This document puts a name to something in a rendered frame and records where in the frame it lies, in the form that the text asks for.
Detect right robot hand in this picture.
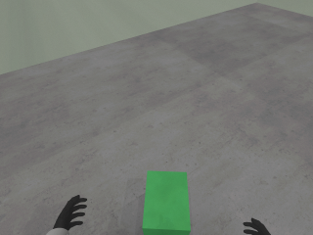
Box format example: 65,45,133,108
243,218,271,235

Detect left robot hand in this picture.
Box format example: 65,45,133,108
53,195,87,231

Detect carton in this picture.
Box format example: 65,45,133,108
142,170,191,235

